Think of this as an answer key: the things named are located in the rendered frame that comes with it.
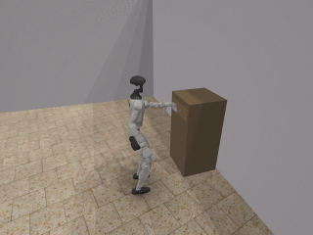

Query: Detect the robot left hand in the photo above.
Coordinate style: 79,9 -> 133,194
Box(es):
163,102 -> 177,114

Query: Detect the cabinet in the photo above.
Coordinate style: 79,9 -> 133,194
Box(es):
169,87 -> 228,177

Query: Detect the left robot shin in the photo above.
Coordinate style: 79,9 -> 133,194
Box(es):
137,157 -> 145,176

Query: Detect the right robot forearm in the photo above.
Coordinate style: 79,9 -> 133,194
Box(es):
129,124 -> 148,150

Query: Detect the right robot upper arm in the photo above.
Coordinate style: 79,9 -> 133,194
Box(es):
128,100 -> 143,130

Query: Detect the robot left foot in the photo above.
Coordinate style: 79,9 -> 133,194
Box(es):
133,173 -> 150,179

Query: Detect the left robot upper arm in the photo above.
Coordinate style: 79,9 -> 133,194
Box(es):
139,93 -> 150,109

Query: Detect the left robot forearm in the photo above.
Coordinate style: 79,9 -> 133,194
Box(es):
148,101 -> 165,109

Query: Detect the drawer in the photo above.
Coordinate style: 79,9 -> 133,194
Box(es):
172,98 -> 188,122

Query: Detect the robot right hand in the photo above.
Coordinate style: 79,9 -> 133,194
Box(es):
143,148 -> 157,165

